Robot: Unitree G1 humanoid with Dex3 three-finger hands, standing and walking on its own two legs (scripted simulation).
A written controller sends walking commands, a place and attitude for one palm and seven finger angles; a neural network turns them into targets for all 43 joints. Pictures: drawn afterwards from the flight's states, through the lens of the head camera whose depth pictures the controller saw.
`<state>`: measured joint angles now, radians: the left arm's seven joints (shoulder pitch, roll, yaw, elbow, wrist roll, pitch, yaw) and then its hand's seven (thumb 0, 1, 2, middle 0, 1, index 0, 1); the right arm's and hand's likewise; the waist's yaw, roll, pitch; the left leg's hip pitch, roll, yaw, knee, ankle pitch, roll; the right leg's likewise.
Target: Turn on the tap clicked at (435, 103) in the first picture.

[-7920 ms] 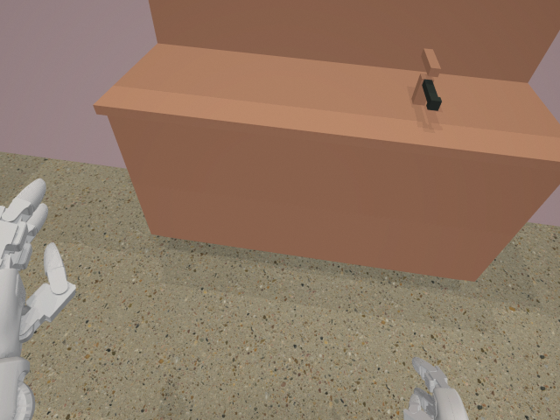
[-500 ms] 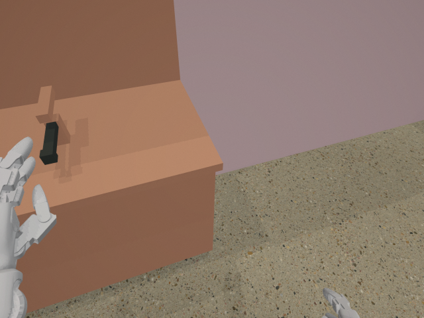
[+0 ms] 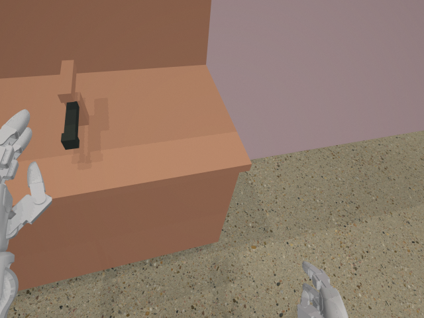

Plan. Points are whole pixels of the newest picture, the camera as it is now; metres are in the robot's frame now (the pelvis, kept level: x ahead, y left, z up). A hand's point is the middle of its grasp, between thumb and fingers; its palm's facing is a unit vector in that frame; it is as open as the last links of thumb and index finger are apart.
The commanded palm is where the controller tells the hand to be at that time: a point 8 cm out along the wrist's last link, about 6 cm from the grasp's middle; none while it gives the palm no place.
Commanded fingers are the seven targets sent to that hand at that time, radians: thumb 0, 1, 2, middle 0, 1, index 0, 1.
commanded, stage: shuffle to correct the standing spot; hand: left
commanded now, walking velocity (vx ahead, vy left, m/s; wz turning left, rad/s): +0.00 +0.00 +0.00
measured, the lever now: (70, 140) +0.43 +0.37 +0.02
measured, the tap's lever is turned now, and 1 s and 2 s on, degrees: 0 0 0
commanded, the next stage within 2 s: come to a stop and stand still in 1.68 s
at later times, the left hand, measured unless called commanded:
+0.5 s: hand (55, 174) +0.26 +0.26 +0.16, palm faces +0.41 -0.85 -0.35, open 7.4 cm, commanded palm +0.20 +0.29 +0.18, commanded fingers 0.00 0.90 0.90 -0.20 -0.30 -0.20 -0.30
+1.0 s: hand (56, 176) +0.25 +0.26 +0.16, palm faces +0.40 -0.83 -0.38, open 7.4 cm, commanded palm +0.20 +0.29 +0.18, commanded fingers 0.00 0.90 0.90 -0.20 -0.30 -0.20 -0.30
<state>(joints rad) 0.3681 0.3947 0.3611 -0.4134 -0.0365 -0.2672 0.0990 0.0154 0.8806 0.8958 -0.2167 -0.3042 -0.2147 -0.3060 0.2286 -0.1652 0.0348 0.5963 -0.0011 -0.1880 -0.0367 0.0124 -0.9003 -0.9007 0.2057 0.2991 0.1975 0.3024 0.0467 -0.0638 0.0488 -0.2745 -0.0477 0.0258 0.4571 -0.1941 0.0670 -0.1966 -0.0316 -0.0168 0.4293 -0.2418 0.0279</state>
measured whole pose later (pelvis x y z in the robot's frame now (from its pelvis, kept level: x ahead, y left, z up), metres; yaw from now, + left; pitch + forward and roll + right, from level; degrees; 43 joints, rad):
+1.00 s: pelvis +0.04 +0.01 -0.02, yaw +0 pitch +0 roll -2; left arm 0.43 0.37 0.38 -0.46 -0.05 -0.24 0.12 0.01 0.88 0.90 -0.21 -0.30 -0.21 -0.31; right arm 0.22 -0.20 0.01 0.57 0.02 -0.07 -0.03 0.01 -0.90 -0.90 0.21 0.30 0.20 0.30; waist 0.00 0.02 0.01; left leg -0.31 -0.06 0.04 0.69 -0.38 0.09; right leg -0.21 -0.04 -0.01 0.63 -0.41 0.04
